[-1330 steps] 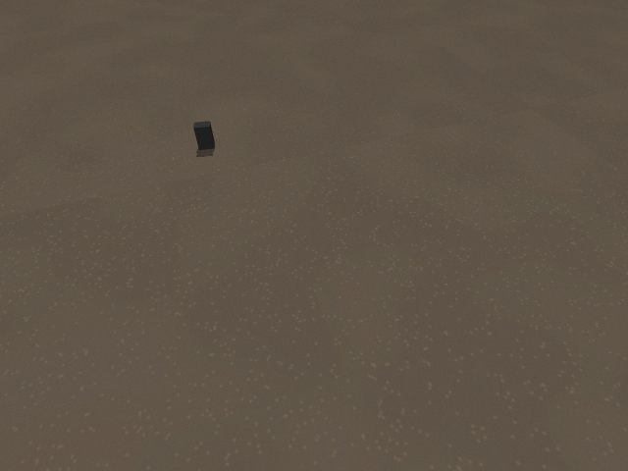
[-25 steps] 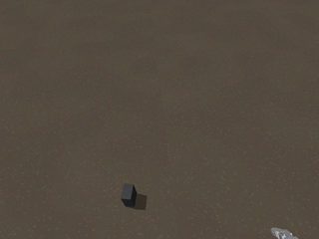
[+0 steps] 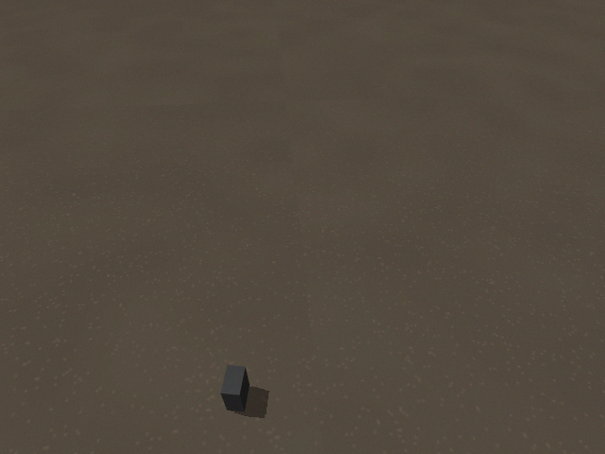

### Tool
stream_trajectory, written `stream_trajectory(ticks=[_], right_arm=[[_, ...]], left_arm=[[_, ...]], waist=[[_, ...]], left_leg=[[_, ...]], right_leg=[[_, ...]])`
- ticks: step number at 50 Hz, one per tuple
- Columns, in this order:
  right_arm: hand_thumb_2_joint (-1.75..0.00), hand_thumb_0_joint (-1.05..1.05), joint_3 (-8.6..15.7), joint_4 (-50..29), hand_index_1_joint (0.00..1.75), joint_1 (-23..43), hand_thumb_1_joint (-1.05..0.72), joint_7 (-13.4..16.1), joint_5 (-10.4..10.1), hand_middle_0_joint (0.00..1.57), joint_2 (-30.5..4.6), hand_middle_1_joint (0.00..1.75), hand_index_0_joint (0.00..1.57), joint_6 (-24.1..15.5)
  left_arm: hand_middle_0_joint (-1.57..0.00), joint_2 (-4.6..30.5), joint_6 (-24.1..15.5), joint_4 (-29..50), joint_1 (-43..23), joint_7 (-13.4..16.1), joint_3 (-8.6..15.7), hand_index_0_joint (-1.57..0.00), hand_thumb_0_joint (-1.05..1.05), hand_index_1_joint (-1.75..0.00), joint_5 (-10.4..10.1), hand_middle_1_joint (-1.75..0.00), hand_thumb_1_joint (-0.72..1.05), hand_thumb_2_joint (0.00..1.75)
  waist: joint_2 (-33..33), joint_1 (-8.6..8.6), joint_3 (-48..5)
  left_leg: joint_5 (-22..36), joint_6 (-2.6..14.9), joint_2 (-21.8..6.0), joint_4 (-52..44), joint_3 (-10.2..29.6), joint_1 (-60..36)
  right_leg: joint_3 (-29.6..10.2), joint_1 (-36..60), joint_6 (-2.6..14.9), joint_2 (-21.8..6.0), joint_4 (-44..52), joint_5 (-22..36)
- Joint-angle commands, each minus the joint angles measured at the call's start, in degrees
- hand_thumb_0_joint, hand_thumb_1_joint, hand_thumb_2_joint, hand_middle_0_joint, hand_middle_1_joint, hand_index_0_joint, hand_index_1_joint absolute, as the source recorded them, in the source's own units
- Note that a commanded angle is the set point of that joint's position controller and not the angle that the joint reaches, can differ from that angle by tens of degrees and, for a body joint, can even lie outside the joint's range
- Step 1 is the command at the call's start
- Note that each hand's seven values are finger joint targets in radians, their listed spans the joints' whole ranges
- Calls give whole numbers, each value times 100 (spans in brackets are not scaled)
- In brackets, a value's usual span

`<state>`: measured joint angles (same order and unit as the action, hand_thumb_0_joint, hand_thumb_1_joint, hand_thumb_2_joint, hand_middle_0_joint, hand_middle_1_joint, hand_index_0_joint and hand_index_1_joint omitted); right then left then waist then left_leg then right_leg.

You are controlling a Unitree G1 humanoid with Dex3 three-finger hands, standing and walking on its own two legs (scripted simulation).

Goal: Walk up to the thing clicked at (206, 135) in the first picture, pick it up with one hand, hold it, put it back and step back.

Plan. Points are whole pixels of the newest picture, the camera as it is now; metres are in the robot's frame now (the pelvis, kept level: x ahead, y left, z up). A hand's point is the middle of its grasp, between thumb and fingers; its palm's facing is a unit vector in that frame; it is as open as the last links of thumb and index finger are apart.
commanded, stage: walk up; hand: left
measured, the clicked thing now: (236, 388) +0.51 +0.21 -0.70
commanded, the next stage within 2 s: stand in 0.86 s
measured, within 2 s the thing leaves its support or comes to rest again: neither
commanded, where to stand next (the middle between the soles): +0.12 +0.01 m, yaw +1 degrees
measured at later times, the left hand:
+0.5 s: hand out of the picture +0.09 +0.25 -0.15, palm faces +0.02 -0.94 -0.34, open 7.4 cm
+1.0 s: hand out of the picture +0.10 +0.25 -0.15, palm faces +0.01 -0.94 -0.33, open 7.4 cm
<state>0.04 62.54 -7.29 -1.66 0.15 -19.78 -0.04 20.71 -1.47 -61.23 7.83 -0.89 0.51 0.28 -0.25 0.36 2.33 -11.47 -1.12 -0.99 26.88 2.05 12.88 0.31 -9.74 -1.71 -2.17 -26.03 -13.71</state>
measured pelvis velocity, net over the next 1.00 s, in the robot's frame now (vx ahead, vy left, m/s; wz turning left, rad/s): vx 0.02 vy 0.00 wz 0.02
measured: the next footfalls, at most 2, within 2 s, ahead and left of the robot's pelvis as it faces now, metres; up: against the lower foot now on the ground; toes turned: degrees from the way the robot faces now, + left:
none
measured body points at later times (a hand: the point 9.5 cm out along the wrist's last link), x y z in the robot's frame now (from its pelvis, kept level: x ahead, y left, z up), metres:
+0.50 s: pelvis +0.02 +0.00 +0.01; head +0.02 -0.01 +0.46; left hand +0.09 +0.30 -0.12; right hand +0.12 -0.30 -0.13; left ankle +0.04 +0.13 -0.74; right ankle +0.01 -0.14 -0.74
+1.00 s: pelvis +0.02 +0.00 +0.01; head +0.03 +0.00 +0.46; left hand +0.10 +0.30 -0.12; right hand +0.11 -0.30 -0.12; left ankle +0.04 +0.13 -0.74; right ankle +0.01 -0.14 -0.74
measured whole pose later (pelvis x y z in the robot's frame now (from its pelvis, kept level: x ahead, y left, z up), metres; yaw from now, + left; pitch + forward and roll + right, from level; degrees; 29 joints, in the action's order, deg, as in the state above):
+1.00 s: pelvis +0.02 +0.00 +0.01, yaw +1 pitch -2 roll +0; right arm 0.2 65.3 -4.8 -0.3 0.2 -19.9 -0.4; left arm 19.9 -0.8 -65.6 4.8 -0.5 1.0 0.4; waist 0.0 0.2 3.1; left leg -9.2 -1.4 -0.8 19.7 2.7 8.4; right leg 1.3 -4.7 -2.1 -2.5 -18.4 -11.6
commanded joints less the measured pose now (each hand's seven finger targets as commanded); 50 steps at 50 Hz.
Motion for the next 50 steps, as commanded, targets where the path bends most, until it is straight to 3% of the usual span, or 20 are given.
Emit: stream_trajectory(ticks=[1,9,16,20,32,42,44,46,50], right_arm=[[-90,0,246,-323,30,489,-90,97,26,20,-1298,30,20,-192],[-90,0,241,-157,30,497,-90,145,-19,20,-1281,30,20,-194],[-90,0,256,-57,30,450,-90,158,-24,20,-1259,30,20,-146],[-90,0,263,-37,30,508,-90,159,-15,20,-1252,30,20,-127],[-90,0,267,-36,30,537,-90,166,-3,20,-1225,30,20,-116],[-90,0,268,-53,30,520,-90,177,5,20,-1195,30,20,-102],[-90,0,242,-98,30,544,-90,203,36,20,-1250,30,20,-155],[-90,0,238,-88,30,498,-90,209,29,20,-1267,30,20,-169],[-90,0,223,-98,30,507,-90,209,24,20,-1255,30,20,-161]], left_arm=[[-20,1217,-119,196,-265,103,253,-20,0,-30,-10,-30,90,90],[-20,1210,-99,-30,-400,114,215,-20,0,-30,-13,-30,90,90],[-20,1195,-87,-124,-546,134,217,-20,0,-30,-10,-30,90,90],[-20,1190,-72,-163,-601,136,211,-20,0,-30,7,-30,90,90],[-20,1187,-67,-168,-599,148,257,-20,0,-30,26,-30,90,90],[-20,1158,-50,-135,-610,155,271,-20,0,-30,34,-30,90,90],[-20,1142,-43,-117,-471,148,250,-20,0,-30,19,-30,90,90],[-20,1145,-42,-125,-470,147,252,-20,0,-30,31,-30,90,90],[-20,1146,-10,-121,-431,123,239,-20,0,-30,25,-30,90,90]], waist=[[382,51,-281],[250,23,-501],[28,-31,-475],[-4,-47,-355],[43,-33,-513],[72,-32,-457],[79,7,-448],[65,-5,-486],[128,-10,-380]], left_leg=[[-492,290,-581,-1006,741,56],[760,269,-561,-858,561,-299],[1100,253,-552,-817,480,-493],[929,243,-510,-852,472,-482],[1275,226,-526,-857,398,-637],[1219,227,-502,-889,396,-595],[1680,188,-633,-875,475,-664],[1783,206,-631,-856,469,-617],[1156,181,-600,-981,457,-574]], right_leg=[[-393,237,361,-349,699,-13],[-303,484,273,-456,844,725],[-258,439,256,-502,924,832],[-275,340,235,-514,989,739],[-222,536,214,-536,1007,1021],[-185,580,211,-528,1028,964],[-241,578,192,-580,979,1296],[-237,695,179,-587,960,1442],[-256,549,194,-546,1050,868]])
